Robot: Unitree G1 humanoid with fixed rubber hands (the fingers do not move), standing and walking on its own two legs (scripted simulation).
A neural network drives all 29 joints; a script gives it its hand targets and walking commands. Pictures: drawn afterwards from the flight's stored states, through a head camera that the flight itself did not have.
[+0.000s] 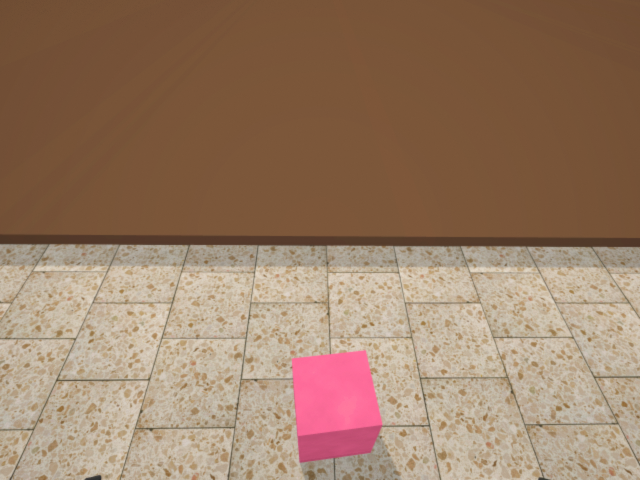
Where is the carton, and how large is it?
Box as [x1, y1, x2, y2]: [292, 350, 382, 462]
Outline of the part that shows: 365,350 292,358 299,462 370,452 382,424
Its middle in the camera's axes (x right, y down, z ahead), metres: +0.03 +0.49 +1.10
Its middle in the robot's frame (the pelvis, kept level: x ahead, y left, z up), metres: +0.45 -0.05 -0.66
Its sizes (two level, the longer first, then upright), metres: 0.210 0.200 0.250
